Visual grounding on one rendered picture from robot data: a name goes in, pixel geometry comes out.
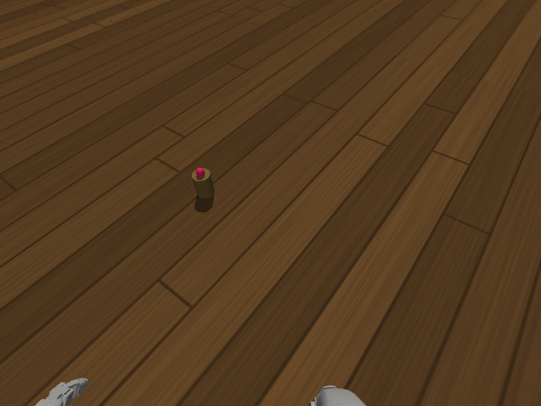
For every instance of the left robot hand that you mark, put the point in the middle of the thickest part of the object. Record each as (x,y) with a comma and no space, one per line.
(64,393)

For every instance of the bottle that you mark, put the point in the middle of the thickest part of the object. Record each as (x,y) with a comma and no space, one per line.
(203,183)

